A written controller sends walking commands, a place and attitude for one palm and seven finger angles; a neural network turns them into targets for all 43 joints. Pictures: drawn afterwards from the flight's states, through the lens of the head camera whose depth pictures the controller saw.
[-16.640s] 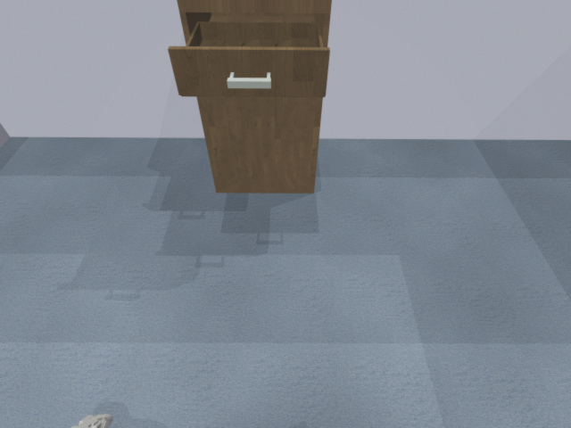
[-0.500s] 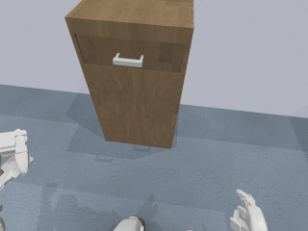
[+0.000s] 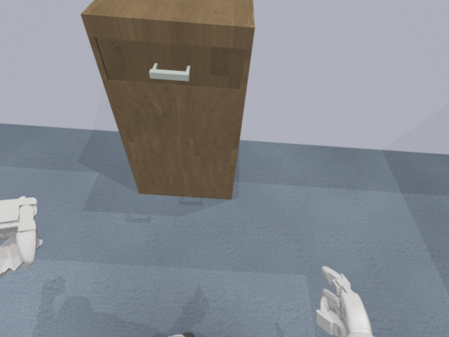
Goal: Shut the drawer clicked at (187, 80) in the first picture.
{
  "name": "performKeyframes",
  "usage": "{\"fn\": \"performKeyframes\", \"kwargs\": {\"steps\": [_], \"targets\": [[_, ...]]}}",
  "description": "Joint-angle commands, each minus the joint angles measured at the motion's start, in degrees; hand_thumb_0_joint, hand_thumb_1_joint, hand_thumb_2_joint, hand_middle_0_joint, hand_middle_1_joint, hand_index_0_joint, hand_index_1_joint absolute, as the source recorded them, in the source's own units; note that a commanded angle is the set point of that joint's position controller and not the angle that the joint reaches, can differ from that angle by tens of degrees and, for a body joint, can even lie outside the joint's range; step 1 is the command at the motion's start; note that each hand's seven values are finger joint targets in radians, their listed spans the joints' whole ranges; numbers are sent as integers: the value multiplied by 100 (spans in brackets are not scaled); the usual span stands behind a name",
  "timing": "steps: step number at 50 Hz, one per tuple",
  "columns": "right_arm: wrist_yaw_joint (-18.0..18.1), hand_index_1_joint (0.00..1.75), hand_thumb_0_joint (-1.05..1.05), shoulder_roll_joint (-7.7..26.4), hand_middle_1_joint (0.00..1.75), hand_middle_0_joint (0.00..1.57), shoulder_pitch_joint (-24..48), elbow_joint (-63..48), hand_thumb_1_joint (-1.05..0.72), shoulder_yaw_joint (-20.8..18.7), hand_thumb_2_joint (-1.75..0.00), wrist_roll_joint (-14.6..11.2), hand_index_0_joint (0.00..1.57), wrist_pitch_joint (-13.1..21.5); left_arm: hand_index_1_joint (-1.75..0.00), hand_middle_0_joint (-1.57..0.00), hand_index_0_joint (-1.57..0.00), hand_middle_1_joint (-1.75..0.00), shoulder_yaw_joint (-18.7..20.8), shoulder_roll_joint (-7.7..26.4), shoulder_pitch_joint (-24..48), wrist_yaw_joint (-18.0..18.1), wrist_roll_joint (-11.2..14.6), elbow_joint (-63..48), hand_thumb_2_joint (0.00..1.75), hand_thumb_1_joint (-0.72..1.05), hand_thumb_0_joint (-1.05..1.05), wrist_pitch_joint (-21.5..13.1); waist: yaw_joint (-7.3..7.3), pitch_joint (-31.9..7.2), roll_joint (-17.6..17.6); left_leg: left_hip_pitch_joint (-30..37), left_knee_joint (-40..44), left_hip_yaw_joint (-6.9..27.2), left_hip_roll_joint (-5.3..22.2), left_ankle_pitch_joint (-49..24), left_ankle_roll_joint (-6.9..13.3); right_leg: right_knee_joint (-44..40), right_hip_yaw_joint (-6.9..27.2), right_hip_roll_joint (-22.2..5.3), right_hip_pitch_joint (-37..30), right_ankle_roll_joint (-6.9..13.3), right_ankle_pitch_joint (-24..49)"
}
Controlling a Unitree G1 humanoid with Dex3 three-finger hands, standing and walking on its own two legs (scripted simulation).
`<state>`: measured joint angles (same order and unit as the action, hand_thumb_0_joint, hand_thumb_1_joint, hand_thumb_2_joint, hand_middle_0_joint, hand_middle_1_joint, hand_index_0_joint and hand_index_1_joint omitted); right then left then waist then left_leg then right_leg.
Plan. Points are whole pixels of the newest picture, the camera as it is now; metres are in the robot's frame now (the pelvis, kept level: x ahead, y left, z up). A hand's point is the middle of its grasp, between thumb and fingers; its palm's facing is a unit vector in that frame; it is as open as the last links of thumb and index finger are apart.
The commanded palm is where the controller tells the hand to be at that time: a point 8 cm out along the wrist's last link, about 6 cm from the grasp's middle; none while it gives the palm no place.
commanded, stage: stop stepping back and stand still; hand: left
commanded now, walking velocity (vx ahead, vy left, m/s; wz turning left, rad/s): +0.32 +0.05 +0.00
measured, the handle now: (170, 71) +0.86 +0.21 +0.00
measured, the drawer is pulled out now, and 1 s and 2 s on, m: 0.00 0.00 0.00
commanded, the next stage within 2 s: let the arm hang, fingers relaxed in 0.96 s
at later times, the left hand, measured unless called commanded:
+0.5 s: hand (32, 287) +0.15 +0.22 +0.18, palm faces +0.36 -0.80 -0.47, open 3.2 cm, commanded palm +0.09 +0.27 +0.18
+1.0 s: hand (29, 261) +0.18 +0.24 +0.16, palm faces +0.35 -0.82 -0.46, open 3.2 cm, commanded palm +0.12 +0.28 +0.18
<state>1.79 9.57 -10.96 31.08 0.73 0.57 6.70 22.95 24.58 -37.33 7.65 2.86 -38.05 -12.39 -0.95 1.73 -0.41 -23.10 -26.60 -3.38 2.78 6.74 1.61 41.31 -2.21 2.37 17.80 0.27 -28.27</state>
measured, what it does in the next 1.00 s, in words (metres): steps on the spot: right foot, then left foot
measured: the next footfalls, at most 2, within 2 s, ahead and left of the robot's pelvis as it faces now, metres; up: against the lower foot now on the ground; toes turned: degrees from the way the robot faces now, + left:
right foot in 0.04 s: +0.02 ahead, -0.10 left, +0.00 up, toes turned -3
left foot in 0.22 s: +0.04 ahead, +0.12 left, +0.00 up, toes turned +3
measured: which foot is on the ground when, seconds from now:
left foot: down 0.00-0.04, up 0.06-0.20, down 0.22-1.00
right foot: up 0.00-0.02, down 0.04-1.00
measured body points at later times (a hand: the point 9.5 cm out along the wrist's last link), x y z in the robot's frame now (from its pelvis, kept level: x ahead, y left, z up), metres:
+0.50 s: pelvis -0.04 -0.01 +0.00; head -0.04 -0.02 +0.45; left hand +0.12 +0.26 +0.20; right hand +0.09 -0.25 -0.11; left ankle -0.03 +0.11 -0.71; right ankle -0.03 -0.09 -0.74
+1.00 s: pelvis -0.01 +0.00 +0.00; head +0.00 +0.00 +0.45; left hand +0.15 +0.28 +0.19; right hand +0.18 -0.23 -0.07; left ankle +0.00 +0.12 -0.74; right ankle -0.02 -0.09 -0.74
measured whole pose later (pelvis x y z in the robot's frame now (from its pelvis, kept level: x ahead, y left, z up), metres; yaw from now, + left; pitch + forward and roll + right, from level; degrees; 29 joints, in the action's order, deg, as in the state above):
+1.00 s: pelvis -0.01 +0.00 +0.00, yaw +0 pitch +0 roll +0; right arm 4.0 11.8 -9.6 32.7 1.0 -0.2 4.5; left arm 19.6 21.8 -36.4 8.4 2.6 -32.2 -10.7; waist 0.5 1.3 0.5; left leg -13.6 -26.9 -2.6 1.7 13.2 -0.1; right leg 25.1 -3.5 1.4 10.6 1.8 -14.6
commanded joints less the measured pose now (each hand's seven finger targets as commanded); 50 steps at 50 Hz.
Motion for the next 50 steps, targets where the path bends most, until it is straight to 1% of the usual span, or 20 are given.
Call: {"fn": "performKeyframes", "kwargs": {"steps": [1,2,3,6,9,11,12,13,14,17,18,20,22,24,27,29,33,36,43,50], "targets": [[191,30,0,826,30,20,458,-743,-90,-409,-90,-36,20,-40,-160,-140,-140,-160,670,857,-130,150,-22,-936,90,90,0,-200,8,-426,-463,-97,-1071,-33,-222,1941,-258,-2934,1304,-1011,-275,654,-551],[230,30,0,891,30,20,445,-615,-90,-406,-90,-7,20,-74,-160,-140,-140,-160,828,1053,220,190,86,-1049,90,90,0,-221,7,-394,-1009,107,-2494,214,-257,1275,-261,-3476,2380,-2030,731,1104,-916],[225,30,0,875,30,20,380,-453,-90,-373,-90,23,20,-57,-160,-140,-140,-160,782,955,653,242,53,-991,90,90,0,-239,12,-467,-980,-99,-3001,414,-196,1267,-268,-3460,2570,-2271,737,1276,-1189],[368,30,0,876,30,20,335,-349,-90,-346,-90,-35,20,7,-160,-140,-140,-160,348,519,547,280,-4,-181,90,90,0,-82,-81,-166,-803,581,-2174,294,-6,1443,-91,-2841,1382,-1702,1291,813,-1407],[490,30,0,924,30,20,370,-276,-90,-272,-90,-28,20,220,-160,-140,-140,-160,259,538,881,324,-99,-145,90,90,0,-168,-49,19,-311,857,-75,1,-49,1547,77,-2063,758,-1248,595,545,-828],[493,30,0,1110,30,20,287,-413,-90,-315,-90,-23,20,337,-160,-140,-140,-160,225,484,901,312,-115,-519,90,90,0,-309,-3,-81,1023,1083,918,1561,779,1748,528,-536,188,-456,594,151,186],[455,30,0,1168,30,20,265,-474,-90,-329,-90,-52,20,344,-160,-140,-140,-160,318,609,879,303,-150,-809,90,90,0,-347,48,-318,1236,1158,1055,2245,1219,1328,724,197,-207,-134,627,-22,435],[403,30,0,1031,30,20,254,-306,-90,-316,-90,-2,20,381,-160,-140,-140,-160,520,855,783,248,-145,-855,90,90,0,-388,-50,-330,1793,821,1643,2733,1440,2626,867,826,-61,-200,799,-49,-216],[355,30,0,873,30,20,280,-361,-90,-284,-90,8,20,412,-160,-140,-140,-160,528,744,661,258,-208,-859,90,90,0,-361,-48,44,1777,363,1758,2855,1453,2789,999,993,101,-271,723,23,-109],[227,30,0,923,30,20,331,-394,-90,-275,-90,-28,20,347,-160,-140,-140,-160,542,683,-22,261,-179,-785,90,90,0,-298,138,-121,1066,-655,849,1256,857,2450,489,-948,-81,-252,-1124,63,442],[221,30,0,925,30,20,329,-447,-90,-304,-90,-32,20,302,-160,-140,-140,-160,610,775,-155,260,-199,-766,90,90,0,-299,134,-188,437,-873,122,753,408,2203,240,-1677,287,-381,-1459,133,541],[196,30,0,870,30,20,260,-450,-90,-386,-90,-36,20,209,-160,-140,-140,-160,712,862,40,262,-100,-622,90,90,0,-316,56,-258,-1136,-1096,-2355,103,-290,1789,-92,-3037,2863,-2028,-872,902,-364],[184,30,0,871,30,20,102,-306,-90,-402,-90,-40,20,206,-160,-140,-140,-160,643,681,116,255,-57,-365,90,90,0,-370,-32,-245,-550,-760,-2872,433,-84,1663,-128,-2923,2513,-2033,-379,1045,125],[218,30,0,782,30,20,167,-297,-90,-297,-90,-57,20,165,-160,-140,-140,-160,535,592,184,247,-77,-250,90,90,0,-377,-32,-202,-506,-144,-1804,366,42,1507,-82,-2544,1669,-1767,-189,904,1069],[300,30,0,814,30,20,282,-239,-90,-252,-90,-42,20,227,-160,-140,-140,-160,412,545,328,282,-80,-216,90,90,0,-426,8,-274,-329,1130,-72,154,-65,690,30,-2185,862,-1205,107,410,886],[346,30,0,983,30,20,431,-332,-90,-306,-90,-34,20,281,-160,-140,-140,-160,295,517,505,244,-80,-381,90,90,0,-434,101,-140,311,1198,513,945,531,590,238,-1766,609,-699,139,56,967],[317,30,0,905,30,20,461,-335,-90,-253,-90,-50,20,288,-160,-140,-140,-160,287,539,649,181,-148,-541,90,90,0,-378,85,-215,618,754,581,870,448,621,200,-1739,499,-520,-459,-38,1567],[274,30,0,890,30,20,407,-397,-90,-284,-90,-59,20,283,-160,-140,-140,-160,259,493,413,195,-121,-506,90,90,0,-324,96,-502,65,1017,201,560,242,-11,92,-1951,657,-641,-669,26,2192],[259,30,0,872,30,20,490,-564,-90,-291,-90,-68,20,94,-160,-140,-140,-160,390,565,76,198,-21,-525,90,90,0,-219,84,-790,295,1301,105,418,201,-885,-16,-1890,548,-686,-915,47,3231],[291,30,0,872,30,20,497,-642,-90,-264,-90,-84,20,-17,-160,-140,-140,-160,344,548,13,187,9,-468,90,90,0,-170,90,-734,230,1311,240,465,224,-850,-19,-1983,442,-628,-916,4,3061]]}}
